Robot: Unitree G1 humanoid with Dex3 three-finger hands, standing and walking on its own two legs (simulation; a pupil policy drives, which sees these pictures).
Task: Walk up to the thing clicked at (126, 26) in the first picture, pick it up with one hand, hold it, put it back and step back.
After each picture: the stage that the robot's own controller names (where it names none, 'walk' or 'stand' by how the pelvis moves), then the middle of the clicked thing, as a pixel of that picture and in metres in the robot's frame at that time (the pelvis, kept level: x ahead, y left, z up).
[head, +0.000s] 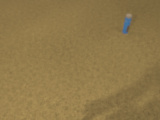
stand; (126, 24) +1.63 -0.52 -0.65
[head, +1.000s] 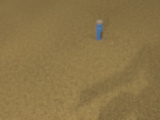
walk; (99, 30) +1.55 -0.07 -0.62
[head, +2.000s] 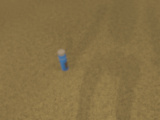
walk; (63, 60) +1.01 +0.28 -0.65
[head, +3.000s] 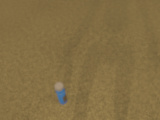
walk; (61, 93) +0.65 +0.25 -0.64
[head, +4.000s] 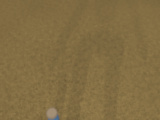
stand; (53, 119) +0.42 +0.22 -0.63
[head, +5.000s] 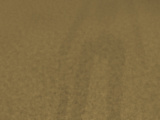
stand; out of the picture +0.37 +0.22 -0.65
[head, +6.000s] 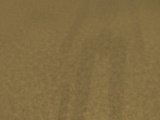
stand; out of the picture +0.38 +0.22 -0.66
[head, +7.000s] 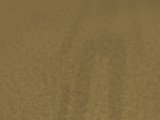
stand; out of the picture +0.37 +0.22 -0.66
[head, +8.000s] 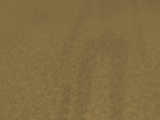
stand; out of the picture +0.37 +0.22 -0.66
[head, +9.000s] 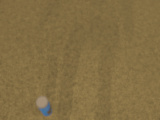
go down; (44, 106) +0.40 +0.23 -0.58
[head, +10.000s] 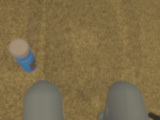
go down; (25, 58) +0.44 +0.27 -0.25
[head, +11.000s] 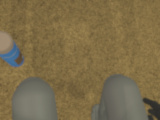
close in; (9, 52) +0.43 +0.28 -0.24
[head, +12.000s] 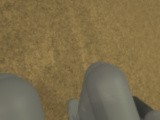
close in; out of the picture +0.41 +0.32 -0.15
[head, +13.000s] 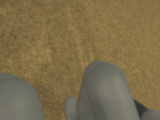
lift; out of the picture +0.40 +0.32 -0.16
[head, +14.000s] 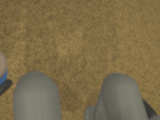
lift; out of the picture +0.31 +0.29 -0.10
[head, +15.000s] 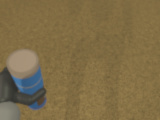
lift; (31, 84) +0.32 +0.18 +0.06
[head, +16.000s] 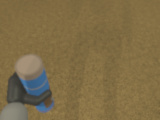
hold; (38, 87) +0.32 +0.16 +0.02
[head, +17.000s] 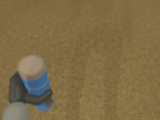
hold; (39, 87) +0.33 +0.16 +0.01
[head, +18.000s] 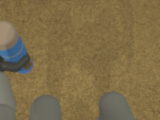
crouch; (15, 53) +0.42 +0.22 -0.05
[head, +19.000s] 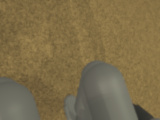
lower; out of the picture +0.41 +0.31 -0.17
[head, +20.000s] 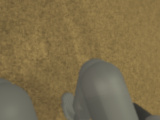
lower; out of the picture +0.43 +0.33 -0.16
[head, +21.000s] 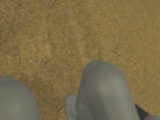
lower; out of the picture +0.41 +0.32 -0.16
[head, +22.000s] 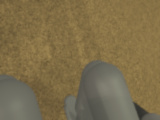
lower; out of the picture +0.40 +0.33 -0.16
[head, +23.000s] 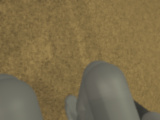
loosen; out of the picture +0.39 +0.31 -0.16
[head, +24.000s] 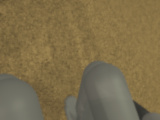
withdraw; out of the picture +0.39 +0.32 -0.16
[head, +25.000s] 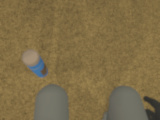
walk; (37, 65) +0.44 +0.26 -0.32
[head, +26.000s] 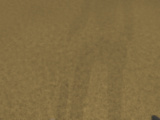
stand; out of the picture +0.37 +0.21 -0.59
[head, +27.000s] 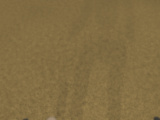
stand; out of the picture +0.38 +0.22 -0.60
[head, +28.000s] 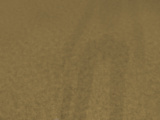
stand; out of the picture +0.38 +0.21 -0.64
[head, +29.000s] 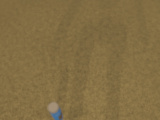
walk; (56, 112) +0.41 +0.22 -0.63
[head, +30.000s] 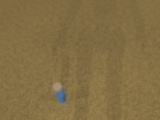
walk; (60, 93) +0.56 +0.24 -0.63
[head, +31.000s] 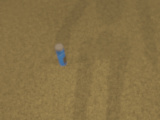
walk; (61, 55) +0.88 +0.23 -0.63
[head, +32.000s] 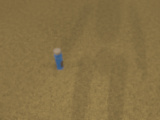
stand; (58, 59) +0.99 +0.25 -0.65
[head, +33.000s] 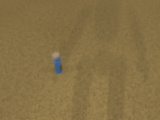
stand; (57, 63) +0.98 +0.26 -0.66
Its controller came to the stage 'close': yes
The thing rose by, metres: 0.68
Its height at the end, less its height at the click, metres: +0.00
